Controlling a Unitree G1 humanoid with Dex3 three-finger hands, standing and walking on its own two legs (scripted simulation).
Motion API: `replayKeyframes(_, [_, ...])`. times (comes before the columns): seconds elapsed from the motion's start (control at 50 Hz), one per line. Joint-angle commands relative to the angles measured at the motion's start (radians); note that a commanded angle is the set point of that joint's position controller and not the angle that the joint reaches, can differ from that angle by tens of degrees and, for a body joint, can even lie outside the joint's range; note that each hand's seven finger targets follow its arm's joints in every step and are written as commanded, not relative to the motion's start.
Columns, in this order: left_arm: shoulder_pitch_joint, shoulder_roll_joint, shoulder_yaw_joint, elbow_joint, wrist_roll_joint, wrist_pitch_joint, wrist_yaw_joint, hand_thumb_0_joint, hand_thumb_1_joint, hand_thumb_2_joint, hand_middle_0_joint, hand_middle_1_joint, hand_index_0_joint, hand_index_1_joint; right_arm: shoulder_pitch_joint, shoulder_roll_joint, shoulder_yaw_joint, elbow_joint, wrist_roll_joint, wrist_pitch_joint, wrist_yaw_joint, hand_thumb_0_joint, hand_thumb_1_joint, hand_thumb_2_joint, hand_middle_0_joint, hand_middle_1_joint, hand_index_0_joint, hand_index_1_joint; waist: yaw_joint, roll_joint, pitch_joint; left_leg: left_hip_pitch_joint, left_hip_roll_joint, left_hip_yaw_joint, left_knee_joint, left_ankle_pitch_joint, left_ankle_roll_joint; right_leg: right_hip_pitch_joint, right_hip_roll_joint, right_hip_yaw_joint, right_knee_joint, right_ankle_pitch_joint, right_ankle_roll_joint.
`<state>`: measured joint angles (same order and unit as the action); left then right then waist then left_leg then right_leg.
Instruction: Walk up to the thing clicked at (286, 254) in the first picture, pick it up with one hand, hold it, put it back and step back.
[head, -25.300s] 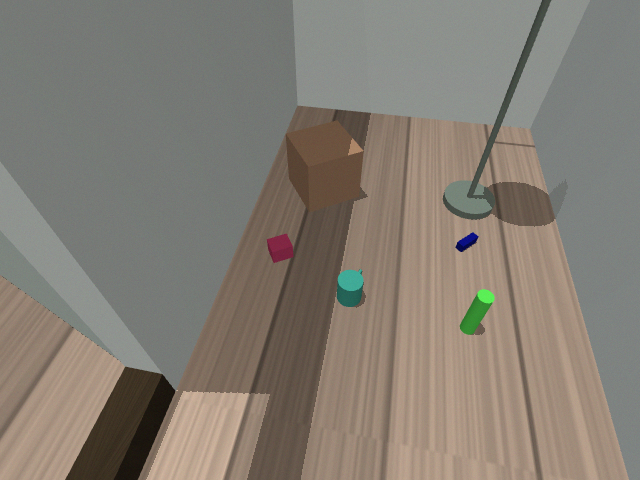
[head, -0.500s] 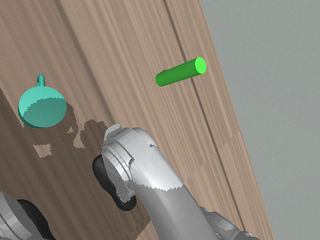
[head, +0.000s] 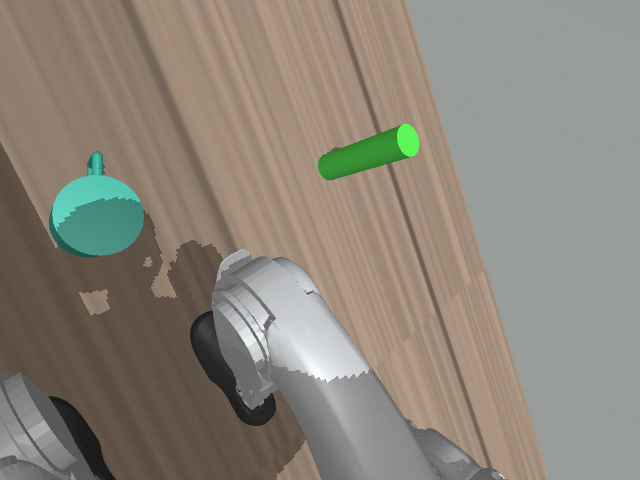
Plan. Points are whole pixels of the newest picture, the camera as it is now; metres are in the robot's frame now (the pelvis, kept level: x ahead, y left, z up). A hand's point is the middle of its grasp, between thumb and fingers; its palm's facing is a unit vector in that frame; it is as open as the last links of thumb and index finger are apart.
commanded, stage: settle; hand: left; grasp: from above
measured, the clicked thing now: out of the picture +0.48 +0.39 -0.29
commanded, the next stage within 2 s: lift in 0.52 s
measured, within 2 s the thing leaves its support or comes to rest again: neither
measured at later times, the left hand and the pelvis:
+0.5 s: hand out of the picture +0.47 +0.40 -0.17, palm faces -0.25 -0.32 -0.91, open 9.9 cm; pelvis +0.00 +0.00 +0.00, yaw +4 degrees
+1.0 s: hand out of the picture +0.45 +0.40 -0.11, palm faces -0.29 -0.33 -0.90, open 10.0 cm; pelvis +0.00 -0.01 +0.02, yaw +7 degrees
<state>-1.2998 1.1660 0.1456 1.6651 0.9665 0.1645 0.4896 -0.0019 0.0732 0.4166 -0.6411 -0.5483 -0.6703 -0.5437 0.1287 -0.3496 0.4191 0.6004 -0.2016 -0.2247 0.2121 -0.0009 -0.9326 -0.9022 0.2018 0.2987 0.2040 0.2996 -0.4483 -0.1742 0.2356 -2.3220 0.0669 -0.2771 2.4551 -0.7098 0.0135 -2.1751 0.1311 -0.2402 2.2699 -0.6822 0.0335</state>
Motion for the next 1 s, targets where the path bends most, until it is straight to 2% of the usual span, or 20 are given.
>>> replayKeyframes(0.0, [-0.216, 0.218, -0.022, -0.175, 0.022, 0.032, 0.018, 0.0, 0.349, 0.489, -0.791, -0.597, -0.816, -0.569, 0.236, -0.326, -0.106, 0.042, 0.018, 0.021, 0.0, 0.0, -0.91, -0.901, 0.2, 0.3, 0.199, 0.3, -0.024, 0.734, -0.737, 0.597, 0.055, 0.064, -0.238, 0.346, -0.017, 0.377, 0.025, -0.059, -0.173, 0.337, -0.061])
replayKeyframes(0.06, [-0.244, 0.201, -0.009, -0.284, 0.02, 0.052, -0.011, 0.0, 0.356, 0.456, -0.792, -0.578, -0.821, -0.547, 0.261, -0.311, -0.131, 0.048, 0.027, 0.034, 0.008, 0.0, -0.905, -0.899, 0.2, 0.3, 0.199, 0.3, -0.005, 0.758, -0.787, 0.609, 0.05, 0.073, -0.235, 0.37, -0.018, 0.369, 0.021, -0.046, -0.176, 0.351, -0.061])
replayKeyframes(0.1, [-0.179, 0.143, -0.033, -0.233, 0.015, 0.071, -0.038, 0.0, 0.339, 0.465, -0.793, -0.566, -0.815, -0.542, 0.26, -0.307, -0.151, 0.042, 0.037, 0.039, 0.011, 0.0, -0.909, -0.901, 0.2, 0.3, 0.199, 0.3, 0.007, 0.712, -0.752, 0.566, 0.042, 0.085, -0.24, 0.332, -0.014, 0.358, 0.025, -0.042, -0.183, 0.332, -0.063])
replayKeyframes(0.18, [-0.185, 0.073, -0.05, -0.286, 0.006, 0.079, -0.078, 0.0, 0.353, 0.493, -0.78, -0.617, -0.811, -0.584, 0.289, -0.305, -0.184, 0.051, 0.049, 0.056, 0.013, 0.0, -0.902, -0.898, 0.2, 0.3, 0.2, 0.3, 0.02, 0.699, -0.782, 0.557, 0.037, 0.087, -0.239, 0.335, -0.015, 0.325, 0.021, -0.039, -0.176, 0.326, -0.069])
replayKeyframes(0.32, [-0.198, 0.011, -0.055, -0.324, 0.015, 0.084, -0.118, 0.0, 0.407, 0.52, -0.822, -0.646, -0.851, -0.615, 0.317, -0.283, -0.224, 0.054, 0.073, 0.075, 0.014, 0.0, -0.902, -0.898, 0.2, 0.3, 0.2, 0.3, 0.045, 0.636, -0.792, 0.52, 0.021, 0.097, -0.264, 0.252, -0.009, 0.275, 0.011, -0.017, -0.162, 0.267, -0.067])
replayKeyframes(0.34, [-0.251, 0.041, -0.034, -0.366, 0.015, 0.079, -0.111, 0.0, 0.404, 0.53, -0.815, -0.661, -0.846, -0.628, 0.312, -0.292, -0.233, 0.048, 0.072, 0.078, 0.011, 0.0, -0.901, -0.899, 0.2, 0.3, 0.2, 0.3, 0.054, 0.651, -0.805, 0.499, 0.017, 0.107, -0.27, 0.237, -0.01, 0.285, 0.01, -0.01, -0.169, 0.26, -0.068])
replayKeyframes(0.36, [-0.217, 0.01, -0.042, -0.314, 0.016, 0.086, -0.112, 0.0, 0.405, 0.555, -0.827, -0.658, -0.852, -0.632, 0.314, -0.276, -0.232, 0.054, 0.073, 0.081, 0.011, 0.0, -0.901, -0.899, 0.2, 0.3, 0.2, 0.3, 0.058, 0.632, -0.8, 0.49, 0.015, 0.114, -0.269, 0.235, -0.008, 0.292, 0.011, -0.006, -0.17, 0.265, -0.066])
replayKeyframes(0.38, [-0.257, 0.025, -0.026, -0.389, 0.018, 0.081, -0.112, 0.0, 0.409, 0.555, -0.817, -0.674, -0.846, -0.643, 0.289, -0.288, -0.247, 0.026, 0.077, 0.079, 0.008, 0.0, -0.9, -0.898, 0.2, 0.3, 0.2, 0.3, 0.065, 0.634, -0.822, 0.497, 0.011, 0.114, -0.276, 0.231, -0.009, 0.279, 0.005, -0.004, -0.167, 0.256, -0.068])
replayKeyframes(0.42, [-0.221, -0.003, -0.041, -0.314, 0.025, 0.094, -0.128, 0.0, 0.404, 0.568, -0.823, -0.672, -0.846, -0.646, 0.296, -0.275, -0.251, 0.056, 0.079, 0.087, 0.006, 0.0, -0.901, -0.899, 0.2, 0.3, 0.2, 0.3, 0.069, 0.627, -0.798, 0.493, 0.008, 0.118, -0.288, 0.199, -0.011, 0.24, 0.004, 0.003, -0.163, 0.221, -0.07])
replayKeyframes(0.46, [-0.257, 0.001, -0.025, -0.362, 0.027, 0.094, -0.128, 0.0, 0.421, 0.632, -0.845, -0.694, -0.861, -0.677, 0.322, -0.268, -0.256, 0.069, 0.078, 0.093, 0.004, 0.0, -0.901, -0.899, 0.2, 0.3, 0.2, 0.3, 0.079, 0.627, -0.85, 0.521, 0.008, 0.124, -0.271, 0.234, -0.01, 0.254, 0.0, 0.007, -0.165, 0.245, -0.071])
replayKeyframes(0.52, [-0.274, 0.011, -0.027, -0.375, 0.029, 0.097, -0.136, 0.0, 0.51, 0.663, -0.914, -0.703, -0.93, -0.685, 0.323, -0.254, -0.268, 0.075, 0.079, 0.099, 0.004, 0.0, -0.897, -0.898, 0.2, 0.3, 0.2, 0.3, 0.083, 0.62, -0.9, 0.507, 0.005, 0.153, -0.258, 0.267, -0.002, 0.327, 0.003, 0.033, -0.176, 0.286, -0.062])
replayKeyframes(0.54, [-0.259, 0.015, -0.02, -0.354, 0.029, 0.101, -0.138, 0.0, 0.59, 0.583, -0.918, -0.783, -0.988, -0.732, 0.325, -0.253, -0.268, 0.075, 0.08, 0.103, 0.005, 0.0, -0.924, -0.909, 0.199, 0.3, 0.199, 0.3, 0.088, 0.596, -0.905, 0.5, 0.004, 0.155, -0.254, 0.275, 0.001, 0.337, 0.003, 0.035, -0.176, 0.293, -0.059])
replayKeyframes(0.56, [-0.257, 0.003, -0.017, -0.352, 0.021, 0.102, -0.142, 0.0, 0.51, 0.602, -0.838, -0.718, -0.908, -0.665, 0.313, -0.257, -0.276, 0.069, 0.081, 0.105, 0.002, 0.0, -0.882, -0.891, 0.2, 0.3, 0.2, 0.3, 0.093, 0.585, -0.889, 0.476, 0.001, 0.161, -0.252, 0.259, 0.002, 0.319, 0.001, 0.038, -0.189, 0.273, -0.063])
replayKeyframes(0.62, [-0.236, -0.018, -0.034, -0.312, 0.022, 0.101, -0.165, 0.0, 0.41, 0.584, -0.832, -0.666, -0.855, -0.641, 0.319, -0.25, -0.283, 0.081, 0.078, 0.114, -0.005, 0.0, -0.893, -0.896, 0.2, 0.3, 0.2, 0.3, 0.085, 0.56, -0.869, 0.459, -0.002, 0.166, -0.263, 0.229, 0.003, 0.328, 0.0, 0.045, -0.206, 0.242, -0.063])
replayKeyframes(0.64, [-0.268, 0.009, -0.018, -0.369, 0.026, 0.093, -0.167, 0.0, 0.49, 0.504, -0.843, -0.746, -0.913, -0.721, 0.328, -0.25, -0.288, 0.084, 0.079, 0.118, -0.007, 0.0, -0.922, -0.908, 0.199, 0.3, 0.199, 0.3, 0.101, 0.573, -0.901, 0.465, -0.003, 0.167, -0.264, 0.227, 0.002, 0.328, -0.003, 0.045, -0.2, 0.233, -0.065])
replayKeyframes(0.68, [-0.256, 0.008, -0.012, -0.378, 0.023, 0.096, -0.173, 0.0, 0.527, 0.542, -0.825, -0.83, -0.904, -0.745, 0.307, -0.244, -0.293, 0.059, 0.086, 0.123, -0.009, 0.0, -0.912, -0.902, 0.199, 0.3, 0.199, 0.3, 0.127, 0.585, -0.965, 0.495, -0.003, 0.175, -0.268, 0.25, 0.002, 0.364, -0.003, 0.056, -0.201, 0.254, -0.065])
replayKeyframes(0.76, [-0.224, -0.018, -0.012, -0.392, 0.015, 0.103, -0.21, 0.0, 0.517, 0.581, -0.817, -0.835, -0.89, -0.755, 0.336, -0.243, -0.313, 0.083, 0.096, 0.147, -0.011, 0.0, -0.909, -0.902, 0.199, 0.3, 0.199, 0.3, 0.13, 0.552, -0.968, 0.497, -0.008, 0.183, -0.273, 0.287, 0.007, 0.374, -0.006, 0.057, -0.214, 0.29, -0.065])
replayKeyframes(0.78, [-0.213, -0.016, -0.011, -0.402, 0.007, 0.104, -0.222, 0.0, 0.518, 0.581, -0.819, -0.838, -0.894, -0.758, 0.326, -0.235, -0.319, 0.074, 0.1, 0.152, -0.012, 0.0, -0.907, -0.901, 0.2, 0.3, 0.199, 0.3, 0.15, 0.561, -0.987, 0.502, -0.009, 0.187, -0.287, 0.276, 0.005, 0.379, -0.005, 0.064, -0.222, 0.274, -0.069])
replayKeyframes(0.94, [-0.131, -0.063, -0.007, -0.554, 0.038, 0.079, -0.293, 0.0, 0.508, 0.558, -0.803, -0.823, -0.876, -0.743, 0.316, -0.233, -0.368, 0.034, 0.129, 0.202, -0.033, 0.0, -0.906, -0.901, 0.2, 0.3, 0.2, 0.3, 0.201, 0.553, -1.046, 0.584, -0.025, 0.205, -0.347, 0.321, 0.005, 0.394, -0.023, 0.073, -0.262, 0.294, -0.08])
replayKeyframes(0.98, [-0.109, -0.081, -0.005, -0.592, 0.024, 0.085, -0.299, 0.0, 0.519, 0.577, -0.822, -0.816, -0.889, -0.743, 0.318, -0.221, -0.382, 0.022, 0.138, 0.212, -0.039, 0.0, -0.906, -0.901, 0.2, 0.3, 0.2, 0.3, 0.22, 0.546, -1.087, 0.614, -0.026, 0.215, -0.369, 0.322, 0.009, 0.422, -0.026, 0.083, -0.288, 0.296, -0.077])
